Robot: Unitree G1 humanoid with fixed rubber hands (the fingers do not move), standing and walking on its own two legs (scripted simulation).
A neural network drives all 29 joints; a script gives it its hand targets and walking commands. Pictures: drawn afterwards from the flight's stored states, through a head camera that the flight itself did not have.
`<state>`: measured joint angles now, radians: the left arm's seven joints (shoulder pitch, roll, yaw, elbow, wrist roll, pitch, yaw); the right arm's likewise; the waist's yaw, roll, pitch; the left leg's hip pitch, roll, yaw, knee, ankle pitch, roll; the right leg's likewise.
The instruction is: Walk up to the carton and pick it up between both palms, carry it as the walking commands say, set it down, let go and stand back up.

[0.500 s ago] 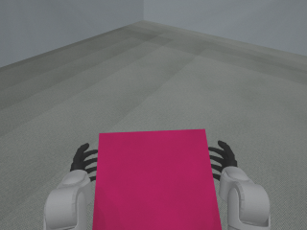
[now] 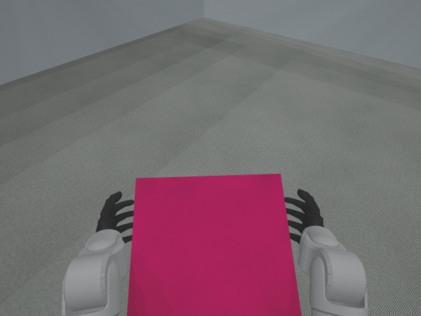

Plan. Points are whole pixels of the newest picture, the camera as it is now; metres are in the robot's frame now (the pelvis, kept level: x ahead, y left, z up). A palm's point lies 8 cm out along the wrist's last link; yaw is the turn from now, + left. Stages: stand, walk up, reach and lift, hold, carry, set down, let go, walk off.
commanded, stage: carry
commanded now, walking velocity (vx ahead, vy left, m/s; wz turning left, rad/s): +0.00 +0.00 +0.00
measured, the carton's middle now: (210, 246) +0.28 +0.00 -0.01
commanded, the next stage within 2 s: hold in 1.08 s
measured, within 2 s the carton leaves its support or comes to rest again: neither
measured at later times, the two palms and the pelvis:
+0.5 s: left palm (110, 244) +0.24 +0.17 +0.06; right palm (305, 241) +0.25 -0.16 +0.08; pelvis -0.02 +0.00 +0.00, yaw -1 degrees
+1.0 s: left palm (117, 248) +0.24 +0.16 +0.05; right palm (309, 249) +0.24 -0.17 +0.06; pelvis -0.02 +0.00 +0.00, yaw -1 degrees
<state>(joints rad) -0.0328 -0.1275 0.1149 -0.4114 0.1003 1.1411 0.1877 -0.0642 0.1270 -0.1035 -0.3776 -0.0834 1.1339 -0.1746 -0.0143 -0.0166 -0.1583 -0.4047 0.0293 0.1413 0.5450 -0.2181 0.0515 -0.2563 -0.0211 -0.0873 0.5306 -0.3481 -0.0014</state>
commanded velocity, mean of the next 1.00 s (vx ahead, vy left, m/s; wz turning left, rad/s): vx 0.00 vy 0.00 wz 0.00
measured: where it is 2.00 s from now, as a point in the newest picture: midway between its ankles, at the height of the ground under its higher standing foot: outside the picture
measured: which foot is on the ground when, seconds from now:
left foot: down 0.00-1.00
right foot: down 0.00-1.00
